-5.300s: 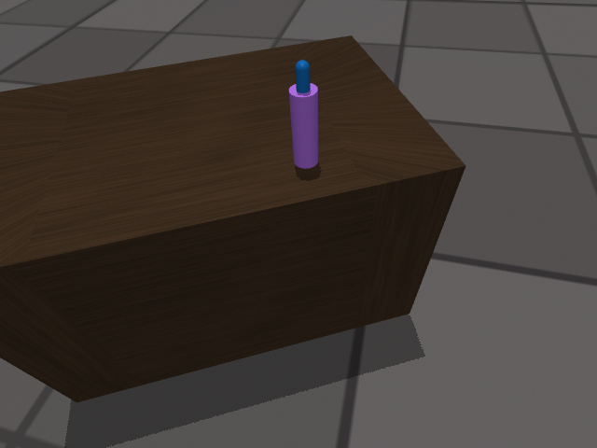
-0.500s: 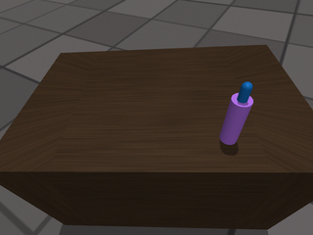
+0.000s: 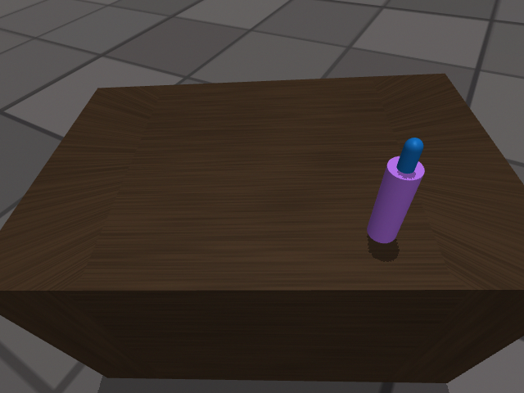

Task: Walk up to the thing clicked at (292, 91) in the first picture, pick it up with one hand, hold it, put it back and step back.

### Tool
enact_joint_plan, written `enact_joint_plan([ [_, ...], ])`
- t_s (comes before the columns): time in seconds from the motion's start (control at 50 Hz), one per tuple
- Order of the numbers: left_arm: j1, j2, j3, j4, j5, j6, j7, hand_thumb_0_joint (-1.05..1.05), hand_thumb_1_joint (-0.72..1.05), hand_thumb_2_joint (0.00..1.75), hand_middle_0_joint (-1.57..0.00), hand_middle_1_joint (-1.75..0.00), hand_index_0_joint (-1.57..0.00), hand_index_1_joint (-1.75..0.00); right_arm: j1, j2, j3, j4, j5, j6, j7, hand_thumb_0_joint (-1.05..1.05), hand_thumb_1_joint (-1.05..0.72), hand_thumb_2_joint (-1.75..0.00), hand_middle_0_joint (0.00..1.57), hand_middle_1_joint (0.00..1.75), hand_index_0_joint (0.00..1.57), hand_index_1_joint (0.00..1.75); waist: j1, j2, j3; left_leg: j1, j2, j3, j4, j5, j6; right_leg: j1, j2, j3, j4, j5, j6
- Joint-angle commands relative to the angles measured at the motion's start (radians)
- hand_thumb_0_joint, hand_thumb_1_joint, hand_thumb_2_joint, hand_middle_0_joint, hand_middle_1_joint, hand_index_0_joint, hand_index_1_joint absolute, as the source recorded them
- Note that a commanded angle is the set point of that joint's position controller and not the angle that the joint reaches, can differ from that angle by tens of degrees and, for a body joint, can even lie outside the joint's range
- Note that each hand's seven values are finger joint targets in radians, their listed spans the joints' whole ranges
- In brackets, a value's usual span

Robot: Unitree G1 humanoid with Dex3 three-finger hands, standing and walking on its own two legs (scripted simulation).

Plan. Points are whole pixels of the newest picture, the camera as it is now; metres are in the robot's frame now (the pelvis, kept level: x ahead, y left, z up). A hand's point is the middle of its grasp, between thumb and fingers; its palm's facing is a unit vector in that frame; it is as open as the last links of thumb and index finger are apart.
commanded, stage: stand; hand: right
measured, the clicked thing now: (396, 192) +0.45 -0.20 +0.04
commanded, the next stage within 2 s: rise first in 0.18 s
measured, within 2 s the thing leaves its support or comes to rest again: neither
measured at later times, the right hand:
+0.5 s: hand out of the picture +0.16 -0.24 -0.14, palm faces +0.19 +0.93 -0.30, open 10.5 cm
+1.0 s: hand (469, 367) +0.18 -0.24 -0.02, palm faces +0.33 +0.87 -0.36, open 17.3 cm
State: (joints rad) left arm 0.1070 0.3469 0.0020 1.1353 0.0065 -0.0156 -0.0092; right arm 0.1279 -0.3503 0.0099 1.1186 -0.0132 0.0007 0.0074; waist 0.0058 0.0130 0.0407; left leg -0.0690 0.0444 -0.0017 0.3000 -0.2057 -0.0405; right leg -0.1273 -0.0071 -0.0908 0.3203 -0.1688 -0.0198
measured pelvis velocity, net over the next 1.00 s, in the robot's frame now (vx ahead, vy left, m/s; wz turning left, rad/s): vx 0.01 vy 0.03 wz -0.05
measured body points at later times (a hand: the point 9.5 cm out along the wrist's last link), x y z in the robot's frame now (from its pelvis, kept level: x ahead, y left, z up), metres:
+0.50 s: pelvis -0.02 +0.01 -0.01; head +0.03 +0.00 +0.44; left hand +0.15 +0.29 -0.12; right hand +0.14 -0.29 -0.12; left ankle -0.03 +0.14 -0.75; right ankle +0.00 -0.10 -0.75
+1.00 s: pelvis +0.01 +0.03 +0.00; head +0.01 +0.05 +0.45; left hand +0.19 +0.27 -0.09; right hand +0.16 -0.28 +0.00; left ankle -0.03 +0.14 -0.75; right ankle +0.00 -0.10 -0.75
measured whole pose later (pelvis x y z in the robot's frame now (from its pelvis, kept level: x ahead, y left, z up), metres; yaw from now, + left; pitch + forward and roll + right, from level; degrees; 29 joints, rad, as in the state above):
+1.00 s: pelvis +0.01 +0.03 +0.00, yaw -3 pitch +0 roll -1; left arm 0.24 0.22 0.06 0.59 -0.04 -0.06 0.08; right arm 0.35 -0.29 -0.19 0.25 0.05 -0.06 -0.06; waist -0.03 -0.03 0.00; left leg -0.11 0.03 0.06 0.40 -0.28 0.00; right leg -0.17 -0.02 -0.03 0.38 -0.20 0.02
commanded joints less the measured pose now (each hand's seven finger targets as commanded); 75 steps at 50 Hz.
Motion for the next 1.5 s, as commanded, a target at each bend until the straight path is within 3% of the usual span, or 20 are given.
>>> enact_joint_plan([
  [0.0,-0.033,0.223,0.038,-0.061,0.002,-0.018,0.016,0.0,0.9,0.9,-0.2,-0.3,-0.2,-0.3,-0.036,-0.217,-0.038,-0.054,-0.001,-0.027,-0.019,0.0,-0.9,-0.9,0.2,0.3,0.2,0.3,0.001,-0.007,-0.081,-0.028,0.1,-0.07,-0.037,0.172,0.046,0.072,-0.144,0.125,-0.039,0.187,-0.004],
  [0.26,-0.04,0.221,0.04,-0.06,0.0,-0.016,0.016,0.0,0.82,0.82,-0.12,-0.22,-0.12,-0.22,-0.032,-0.213,-0.038,-0.054,0.0,-0.027,-0.021,0.0,-0.82,-0.82,0.12,0.22,0.12,0.22,0.0,-0.004,-0.058,-0.04,0.101,-0.069,-0.049,0.172,0.045,0.074,-0.142,0.125,-0.043,0.173,-0.003],
  [0.28,-0.391,0.064,0.034,-0.41,-0.088,-0.12,0.025,0.0,0.74,0.74,-0.04,-0.14,-0.04,-0.14,-0.383,-0.028,-0.02,-0.405,0.08,-0.102,-0.029,0.0,-0.74,-0.74,0.07,0.14,0.06,0.14,0.009,-0.048,-0.061,-0.17,-0.048,0.039,0.068,0.114,0.041,-0.062,-0.021,0.049,0.051,0.093,0.006],
  [0.3,-0.299,0.08,0.014,-0.434,-0.11,-0.135,0.045,0.0,0.66,0.66,-0.03,-0.06,-0.02,-0.06,-0.378,-0.057,-0.013,-0.439,0.116,-0.142,-0.05,0.0,-0.66,-0.66,0.06,0.06,0.06,0.06,-0.027,0.022,-0.104,-0.096,-0.058,0.05,0.033,0.061,0.049,0.0,-0.034,0.055,0.006,0.056,0.013],
  [0.34,-0.12,0.228,0.125,-0.276,-0.102,-0.103,0.069,0.0,0.5,0.5,-0.03,-0.04,-0.02,-0.05,-0.174,-0.21,-0.13,-0.214,0.101,-0.108,-0.085,0.0,-0.5,-0.5,0.06,0.04,0.06,0.04,-0.013,-0.03,-0.035,-0.177,-0.055,0.052,0.066,0.014,0.051,-0.081,-0.023,0.045,0.033,0.006,0.013],
  [0.4,-0.129,0.16,0.134,-0.289,-0.08,-0.107,0.08,0.0,0.26,0.26,-0.03,-0.04,-0.03,-0.04,-0.212,-0.175,-0.16,-0.253,0.075,-0.119,-0.097,0.0,-0.26,-0.26,0.06,0.05,0.06,0.05,-0.014,-0.054,-0.208,-0.157,-0.047,0.04,0.111,0.082,0.057,-0.052,-0.025,0.049,0.092,0.108,0.016],
  [0.44,-0.002,0.177,0.194,-0.334,-0.049,-0.1,0.074,0.0,0.11,0.18,-0.04,-0.05,-0.05,-0.04,0.008,-0.223,-0.254,-0.353,0.055,-0.109,-0.097,0.0,-0.13,-0.18,0.06,0.05,0.05,0.05,-0.039,-0.065,-0.29,-0.108,-0.048,0.044,0.113,0.164,0.059,-0.025,-0.013,0.043,0.096,0.19,0.013],
  [0.46,0.089,0.12,0.172,-0.301,-0.048,-0.086,0.072,0.0,0.06,0.14,-0.05,-0.05,-0.06,-0.04,0.088,-0.183,-0.24,-0.325,0.056,-0.098,-0.095,0.0,-0.06,-0.16,0.06,0.05,0.05,0.05,-0.03,-0.062,-0.25,-0.096,-0.051,0.049,0.1,0.199,0.053,-0.022,-0.012,0.04,0.086,0.218,0.011],
  [0.5,0.021,0.13,0.175,-0.401,-0.044,-0.086,0.079,0.0,-0.05,0.1,-0.05,-0.05,-0.07,-0.04,-0.002,-0.189,-0.237,-0.475,0.059,-0.099,-0.099,0.0,0.05,-0.14,0.06,0.05,0.05,0.05,-0.02,-0.071,-0.265,-0.078,-0.055,0.047,0.085,0.242,0.048,-0.003,-0.007,0.037,0.077,0.241,0.012],
  [0.58,0.011,0.011,0.107,-0.479,-0.05,-0.071,0.08,0.0,-0.25,0.08,-0.06,-0.05,-0.06,-0.05,-0.024,-0.095,-0.185,-0.65,0.07,-0.085,-0.096,0.0,0.22,-0.11,0.05,0.05,0.05,0.05,-0.018,-0.077,-0.199,-0.102,-0.053,0.054,0.06,0.193,0.049,-0.025,-0.011,0.037,0.058,0.183,0.008],
  [0.66,-0.031,0.041,0.118,-0.569,-0.044,-0.08,0.099,0.0,-0.5,0.04,-0.07,-0.06,-0.07,-0.06,0.007,-0.124,-0.21,-0.759,0.061,-0.093,-0.107,0.0,0.46,-0.06,0.04,0.06,0.05,0.06,-0.024,-0.047,-0.173,-0.104,-0.051,0.059,0.042,0.113,0.05,-0.019,-0.012,0.043,0.035,0.107,0.006],
  [0.82,0.03,0.028,0.101,-0.664,-0.038,-0.084,0.116,0.0,-0.53,0.03,-0.06,-0.05,-0.06,-0.05,0.109,-0.172,-0.288,-0.963,0.061,-0.11,-0.115,0.0,0.57,-0.04,0.04,0.06,0.04,0.06,-0.047,-0.035,-0.159,-0.059,-0.033,0.061,0.05,0.233,0.035,0.036,0.004,0.036,0.048,0.223,0.001],
  [0.9,0.13,0.029,0.119,-0.685,-0.039,-0.078,0.106,0.0,-0.53,0.02,-0.06,-0.05,-0.06,-0.04,0.178,-0.131,-0.283,-1.024,0.066,-0.111,-0.093,0.0,0.6,-0.04,0.03,0.06,0.04,0.06,-0.021,0.0,-0.129,-0.071,-0.028,0.065,0.046,0.273,0.021,0.058,0.007,0.027,0.049,0.233,-0.007],
  [1.02,0.066,0.011,0.122,-0.681,-0.037,-0.074,0.087,0.0,-0.53,0.03,-0.06,-0.05,-0.06,-0.05,0.179,-0.135,-0.306,-1.165,0.068,-0.135,-0.076,0.0,0.61,-0.04,0.04,0.06,0.04,0.06,-0.039,-0.037,-0.113,-0.064,-0.021,0.06,0.045,0.287,0.022,0.065,0.009,0.029,0.045,0.246,-0.004],
  [1.12,0.036,0.037,0.151,-0.673,-0.03,-0.079,0.09,0.0,-0.54,0.04,-0.06,-0.05,-0.06,-0.05,0.206,-0.166,-0.357,-1.222,0.064,-0.159,-0.078,0.0,0.58,-0.04,0.04,0.06,0.04,0.06,-0.049,-0.006,-0.119,-0.04,-0.02,0.062,0.039,0.267,0.018,0.064,0.009,0.036,0.046,0.229,-0.005],
  [1.16,0.029,-0.014,0.11,-0.656,-0.029,-0.079,0.082,0.0,-0.55,0.05,-0.06,-0.05,-0.05,-0.06,0.229,-0.13,-0.319,-1.259,0.061,-0.173,-0.071,0.0,0.57,-0.04,0.04,0.06,0.04,0.06,-0.053,-0.029,-0.098,-0.048,-0.014,0.058,0.036,0.259,0.017,0.053,0.012,0.031,0.042,0.212,-0.006],
  [1.2,0.026,0.058,0.178,-0.684,-0.026,-0.085,0.092,0.0,-0.55,0.05,-0.06,-0.06,-0.05,-0.06,0.237,-0.152,-0.354,-1.275,0.062,-0.184,-0.075,0.0,0.57,-0.04,0.04,0.06,0.05,0.06,-0.041,0.003,-0.114,-0.041,-0.022,0.063,0.035,0.23,0.021,0.065,0.008,0.036,0.038,0.198,-0.005],
  [1.32,0.025,0.047,0.193,-0.67,-0.026,-0.09,0.085,0.0,-0.55,0.05,-0.06,-0.05,-0.05,-0.05,0.246,-0.141,-0.358,-1.335,0.062,-0.212,-0.066,0.0,0.56,-0.04,0.04,0.06,0.05,0.06,-0.042,-0.035,-0.089,-0.051,-0.029,0.07,0.023,0.158,0.037,0.059,0.004,0.038,0.017,0.156,0.001],
  [1.38,0.055,-0.007,0.148,-0.643,-0.03,-0.09,0.075,0.0,-0.55,0.04,-0.06,-0.05,-0.06,-0.05,0.279,-0.128,-0.35,-1.356,0.064,-0.228,-0.059,0.0,0.55,-0.04,0.04,0.06,0.05,0.06,-0.053,-0.036,-0.057,-0.067,-0.025,0.067,0.017,0.145,0.033,0.04,0.011,0.032,0.017,0.136,-0.001],
  [1.48,0.048,0.017,0.178,-0.646,-0.026,-0.102,0.077,0.0,-0.56,0.05,-0.06,-0.05,-0.05,-0.06,0.277,-0.131,-0.36,-1.39,0.065,-0.248,-0.056,0.0,0.55,-0.04,0.04,0.06,0.05,0.06,-0.049,-0.052,-0.053,-0.075,-0.024,0.067,0.013,0.122,0.036,0.05,0.011,0.035,0.011,0.118,-0.001],
])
